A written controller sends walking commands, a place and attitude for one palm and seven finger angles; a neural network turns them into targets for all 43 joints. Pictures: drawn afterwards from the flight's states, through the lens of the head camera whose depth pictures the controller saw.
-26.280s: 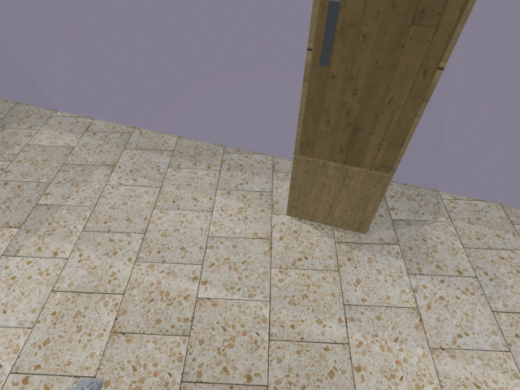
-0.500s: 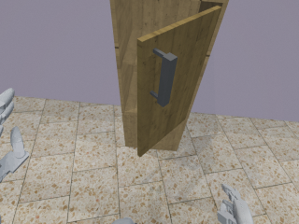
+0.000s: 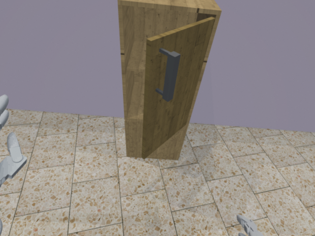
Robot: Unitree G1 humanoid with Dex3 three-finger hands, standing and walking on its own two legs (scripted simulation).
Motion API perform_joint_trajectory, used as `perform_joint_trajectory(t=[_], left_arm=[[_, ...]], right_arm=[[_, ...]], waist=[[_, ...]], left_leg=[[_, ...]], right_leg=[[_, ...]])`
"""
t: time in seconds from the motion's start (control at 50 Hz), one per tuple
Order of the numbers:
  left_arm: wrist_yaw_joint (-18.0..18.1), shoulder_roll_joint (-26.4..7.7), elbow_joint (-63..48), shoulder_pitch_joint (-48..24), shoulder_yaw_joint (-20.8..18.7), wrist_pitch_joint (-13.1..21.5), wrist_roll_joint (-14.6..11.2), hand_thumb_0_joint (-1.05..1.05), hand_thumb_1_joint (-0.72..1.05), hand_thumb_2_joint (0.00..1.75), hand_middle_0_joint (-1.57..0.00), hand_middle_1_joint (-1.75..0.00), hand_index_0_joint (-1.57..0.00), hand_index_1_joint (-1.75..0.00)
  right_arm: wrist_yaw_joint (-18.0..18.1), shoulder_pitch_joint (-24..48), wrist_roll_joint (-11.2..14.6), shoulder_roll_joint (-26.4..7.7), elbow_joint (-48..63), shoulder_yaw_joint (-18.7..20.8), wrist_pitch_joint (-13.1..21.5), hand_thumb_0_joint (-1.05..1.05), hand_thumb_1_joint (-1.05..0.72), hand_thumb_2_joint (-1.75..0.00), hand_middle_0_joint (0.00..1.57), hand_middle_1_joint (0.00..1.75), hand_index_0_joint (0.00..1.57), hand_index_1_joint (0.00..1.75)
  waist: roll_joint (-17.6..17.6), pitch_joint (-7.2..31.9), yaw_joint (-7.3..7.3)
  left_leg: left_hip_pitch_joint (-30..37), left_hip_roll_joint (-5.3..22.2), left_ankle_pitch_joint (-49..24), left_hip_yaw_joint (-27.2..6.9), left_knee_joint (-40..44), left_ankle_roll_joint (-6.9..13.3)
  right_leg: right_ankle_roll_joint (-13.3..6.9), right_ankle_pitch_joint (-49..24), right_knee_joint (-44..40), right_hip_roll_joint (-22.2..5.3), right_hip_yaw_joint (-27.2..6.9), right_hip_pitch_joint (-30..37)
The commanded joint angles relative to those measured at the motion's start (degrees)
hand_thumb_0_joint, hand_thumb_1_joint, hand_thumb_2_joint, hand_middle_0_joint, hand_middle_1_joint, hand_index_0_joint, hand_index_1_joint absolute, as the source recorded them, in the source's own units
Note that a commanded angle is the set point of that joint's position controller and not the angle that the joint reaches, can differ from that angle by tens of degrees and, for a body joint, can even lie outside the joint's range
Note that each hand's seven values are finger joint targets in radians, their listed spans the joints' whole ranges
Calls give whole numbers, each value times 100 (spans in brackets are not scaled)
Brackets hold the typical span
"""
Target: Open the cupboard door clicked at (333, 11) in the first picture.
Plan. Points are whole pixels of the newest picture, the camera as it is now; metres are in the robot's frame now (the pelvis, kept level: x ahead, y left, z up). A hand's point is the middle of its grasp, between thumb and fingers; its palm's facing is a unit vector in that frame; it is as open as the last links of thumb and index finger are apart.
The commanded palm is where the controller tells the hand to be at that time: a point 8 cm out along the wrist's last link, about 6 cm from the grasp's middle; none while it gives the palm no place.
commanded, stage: stop stepping back and stand still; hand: left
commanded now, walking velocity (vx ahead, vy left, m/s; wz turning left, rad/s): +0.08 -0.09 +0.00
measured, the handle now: (165, 75) +0.56 +0.02 +0.14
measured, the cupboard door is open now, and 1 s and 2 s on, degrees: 48 48 48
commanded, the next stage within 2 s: let the arm hang, fingers relaxed in 1.34 s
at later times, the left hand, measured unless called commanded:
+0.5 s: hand (20, 177) +0.17 +0.25 +0.17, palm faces +0.44 -0.80 -0.40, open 7.4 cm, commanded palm +0.11 +0.30 +0.19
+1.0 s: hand out of the picture +0.15 +0.29 +0.16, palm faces +0.38 -0.80 -0.46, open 7.4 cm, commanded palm +0.09 +0.33 +0.19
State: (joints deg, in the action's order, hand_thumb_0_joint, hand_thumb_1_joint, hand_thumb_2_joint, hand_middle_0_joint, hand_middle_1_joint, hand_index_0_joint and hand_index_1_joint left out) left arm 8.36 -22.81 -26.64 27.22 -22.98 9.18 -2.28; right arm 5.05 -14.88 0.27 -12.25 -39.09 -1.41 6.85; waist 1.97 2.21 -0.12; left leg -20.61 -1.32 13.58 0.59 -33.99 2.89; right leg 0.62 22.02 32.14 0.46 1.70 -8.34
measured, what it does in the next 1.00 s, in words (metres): steps on the spot: left foot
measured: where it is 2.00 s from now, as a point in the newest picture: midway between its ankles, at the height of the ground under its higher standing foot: outside the picture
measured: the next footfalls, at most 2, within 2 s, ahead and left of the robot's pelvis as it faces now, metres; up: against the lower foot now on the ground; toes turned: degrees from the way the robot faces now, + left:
left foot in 0.48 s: +0.02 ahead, +0.14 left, +0.00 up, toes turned +2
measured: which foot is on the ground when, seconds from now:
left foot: down 0.00-0.22, up 0.24-0.46, down 0.48-1.00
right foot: down 0.00-1.00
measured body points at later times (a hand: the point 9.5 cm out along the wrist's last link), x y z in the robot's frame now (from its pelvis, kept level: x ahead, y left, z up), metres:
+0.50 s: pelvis -0.04 +0.00 +0.01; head -0.05 +0.00 +0.46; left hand +0.14 +0.29 +0.20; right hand +0.10 -0.27 -0.08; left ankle -0.01 +0.13 -0.73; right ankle -0.06 -0.09 -0.73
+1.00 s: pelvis -0.06 +0.03 +0.01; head -0.04 +0.04 +0.46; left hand +0.12 +0.33 +0.19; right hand +0.11 -0.19 -0.07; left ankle -0.02 +0.13 -0.73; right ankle -0.06 -0.09 -0.73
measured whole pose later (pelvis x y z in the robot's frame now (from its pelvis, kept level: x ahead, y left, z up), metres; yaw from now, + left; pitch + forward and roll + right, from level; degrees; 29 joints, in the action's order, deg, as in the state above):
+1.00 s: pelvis -0.06 +0.03 +0.01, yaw -1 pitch -1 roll -1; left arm 7.6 -22.3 -25.5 31.6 -22.3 11.2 -2.1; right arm 3.7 -11.8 -0.3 -11.1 -35.6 -1.9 7.8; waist -0.3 -1.8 -0.9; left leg -14.5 1.1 10.2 3.4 -25.2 1.3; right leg 0.5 12.6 22.9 -0.6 3.3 -9.6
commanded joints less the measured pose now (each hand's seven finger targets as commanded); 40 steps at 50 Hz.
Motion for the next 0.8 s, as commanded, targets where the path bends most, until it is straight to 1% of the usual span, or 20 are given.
perform_joint_trajectory(t=[0.0, 0.02, 0.04, 0.08, 0.14, 0.16, 0.18, 0.2, 0.22, 0.26, 0.32, 0.38, 0.4, 0.44, 0.46, 0.52, 0.56, 0.6, 0.7, 0.78], left_arm=[[68, -1307, -1882, -395, -653, 595, -10, 0, 90, 90, -20, -30, -20, -30], [98, -1223, -1737, 36, -700, 570, -12, 0, 90, 90, -20, -30, -20, -30], [107, -1100, -1685, 355, -639, 523, -3, 0, 90, 90, -20, -30, -20, -30], [132, -1041, -1564, 790, -670, 432, 4, 0, 90, 90, -20, -30, -20, -30], [132, -1101, -1268, 941, -739, 371, 13, 0, 90, 90, -20, -30, -20, -30], [116, -1181, -1178, 870, -780, 357, 29, 0, 90, 90, -20, -30, -20, -30], [80, -1264, -1102, 744, -831, 346, 22, 0, 90, 90, -20, -30, -20, -30], [72, -1419, -1129, 536, -993, 382, -47, 0, 90, 90, -20, -30, -20, -30], [79, -1425, -1350, -46, -909, 432, -93, 0, 90, 90, -20, -30, -20, -30], [77, -1142, -778, -233, -742, 478, -39, 0, 90, 90, -20, -30, -20, -30], [87, -1100, -707, -460, -582, 552, 71, 0, 90, 90, -20, -30, -20, -30], [158, -1032, -969, -415, -536, 580, 81, 0, 90, 90, -20, -30, -20, -30], [174, -1080, -974, -273, -596, 574, 59, 0, 90, 90, -20, -30, -20, -30], [153, -1015, -1205, -168, -572, 611, 28, 0, 90, 90, -20, -30, -20, -30], [136, -1082, -1239, -196, -631, 635, 9, 0, 90, 90, -20, -30, -20, -30], [53, -1088, -1051, 58, -711, 628, 48, 0, 90, 90, -20, -30, -20, -30], [56, -1095, -1058, 116, -755, 654, 26, 0, 90, 90, -20, -30, -20, -30], [42, -1099, -1107, 225, -767, 664, -4, 0, 90, 90, -20, -30, -20, -30], [32, -1077, -1159, 457, -774, 646, -40, 0, 90, 90, -20, -30, -20, -30], [32, -1001, -1164, 367, -711, 618, -54, 0, 90, 90, -20, -30, -20, -30]], right_arm=[[23, 778, -142, -671, 1032, 275, 603, 0, -90, -90, 20, 30, 20, 30], [-31, 743, -149, -607, 1040, 267, 621, 0, -90, -90, 20, 30, 20, 30], [-75, 757, -136, -612, 1067, 272, 615, 0, -90, -90, 20, 30, 20, 30], [-91, 807, -123, -652, 1108, 276, 548, 0, -90, -90, 20, 30, 20, 30], [-42, 783, -143, -681, 1156, 310, 384, 0, -90, -90, 20, 30, 20, 30], [-28, 760, -150, -640, 1147, 313, 303, 0, -90, -90, 20, 30, 20, 30], [-31, 738, -159, -595, 1135, 346, 216, 0, -90, -90, 20, 30, 20, 30], [-45, 736, -188, -576, 1114, 350, 153, 0, -90, -90, 20, 30, 20, 30], [-36, 762, -158, -621, 1064, 369, 198, 0, -90, -90, 20, 30, 20, 30], [-40, 505, -101, -666, 886, 387, 315, 0, -90, -90, 20, 30, 20, 30], [54, 740, -59, -665, 905, 359, 401, 0, -90, -90, 20, 30, 20, 30], [75, 732, -85, -618, 933, 317, 485, 0, -90, -90, 20, 30, 20, 30], [97, 725, -87, -647, 929, 335, 506, 0, -90, -90, 20, 30, 20, 30], [61, 754, -66, -751, 1042, 400, 476, 0, -90, -90, 20, 30, 20, 30], [39, 750, -22, -814, 1081, 427, 455, 0, -90, -90, 20, 30, 20, 30], [-19, 705, -22, -679, 1092, 369, 389, 0, -90, -90, 20, 30, 20, 30], [-47, 678, -11, -682, 1131, 386, 382, 0, -90, -90, 20, 30, 20, 30], [-56, 695, -7, -690, 1179, 401, 389, 0, -90, -90, 20, 30, 20, 30], [-84, 737, -29, -684, 1251, 359, 371, 0, -90, -90, 20, 30, 20, 30], [-73, 730, -38, -672, 1262, 330, 369, 0, -90, -90, 20, 30, 20, 30]], waist=[[-1754, 398, 35], [-1371, 336, -1], [-1156, 284, -27], [-1388, 176, -45], [-1520, 54, -29], [-1043, 18, -23], [-163, 80, 7], [604, 150, -7], [851, -17, -16], [388, -157, 170], [290, -390, 51], [217, -171, -28], [-8, -162, -23], [-460, 38, -64], [-407, 125, -69], [-568, -33, 7], [-288, 166, 11], [-418, 343, 4], [-694, 389, -18], [-636, 350, -9]], left_leg=[[1099, 1540, 377, -2606, 2544, 35], [745, 1567, 1084, -2466, 2710, 199], [500, 1411, 1481, -2042, 2822, 182], [27, 1151, 1959, -1342, 3050, -31], [-507, 853, 2213, -726, 2685, -241], [-592, 634, 1954, -496, 2026, -227], [-424, 313, 1393, -146, 681, -277], [-294, 111, 730, -69, -809, -319], [-766, 153, 669, -144, -1821, -345], [-965, 340, 596, -248, -2278, -335], [-512, 404, 534, 68, -1126, -234], [396, 238, 277, 369, 348, -93], [719, 256, 41, 291, 793, -66], [1199, 661, -1109, -151, 974, 41], [1193, 809, -1560, -344, 853, 45], [860, 635, -1585, -168, 762, -49], [919, 612, -1734, -125, 713, -93], [1019, 603, -1910, -130, 756, -127], [981, 647, -1582, -236, 1043, -143], [1004, 648, -1356, -246, 1206, -156]], right_leg=[[-47, 786, 1450, 152, -345, -998], [-81, 661, 1486, 102, -406, -797], [-91, 532, 1240, 115, -257, -575], [-102, 574, 647, 282, 188, -58], [-229, 458, -512, 386, 491, 680], [-320, 350, -1113, 172, 233, 711], [-595, 575, -1675, -443, -591, 271], [-999, 1178, -2390, -1491, -2008, -499], [-1283, 1393, -2553, -1974, -2599, -682], [-1111, 1103, -2292, -1774, -2059, -773], [-923, -151, -1957, -1528, -1424, -683], [-752, -705, -1502, -1306, -1140, -467], [-582, -944, -1287, -1144, -967, -491], [-182, -1690, -768, -633, -643, -448], [-66, -1869, -676, -490, -544, -393], [-116, -2126, -756, -452, -456, -297], [-125, -2441, -751, -441, -454, -124], [-118, -2618, -743, -450, -410, 8], [-74, -2061, -894, -315, -318, 13], [-37, -1906, -982, -239, -262, -21]])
